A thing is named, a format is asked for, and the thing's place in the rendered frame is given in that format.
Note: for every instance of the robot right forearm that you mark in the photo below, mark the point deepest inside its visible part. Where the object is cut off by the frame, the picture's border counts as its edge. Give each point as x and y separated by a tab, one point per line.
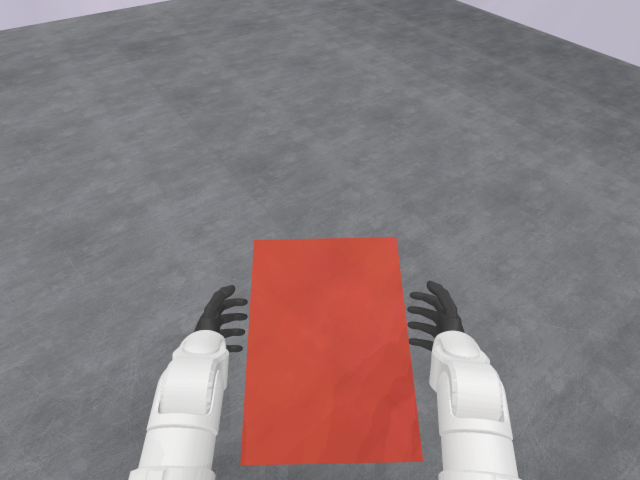
473	416

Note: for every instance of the robot right hand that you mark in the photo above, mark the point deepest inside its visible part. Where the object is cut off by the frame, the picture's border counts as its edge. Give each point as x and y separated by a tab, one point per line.
445	318

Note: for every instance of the robot left hand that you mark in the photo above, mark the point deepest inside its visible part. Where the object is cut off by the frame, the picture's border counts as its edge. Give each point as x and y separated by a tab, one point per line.
212	319

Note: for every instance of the robot left forearm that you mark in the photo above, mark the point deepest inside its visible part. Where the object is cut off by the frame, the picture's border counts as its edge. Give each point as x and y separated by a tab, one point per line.
185	415

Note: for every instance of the carton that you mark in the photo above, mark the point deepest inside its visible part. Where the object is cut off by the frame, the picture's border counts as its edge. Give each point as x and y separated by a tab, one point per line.
328	375

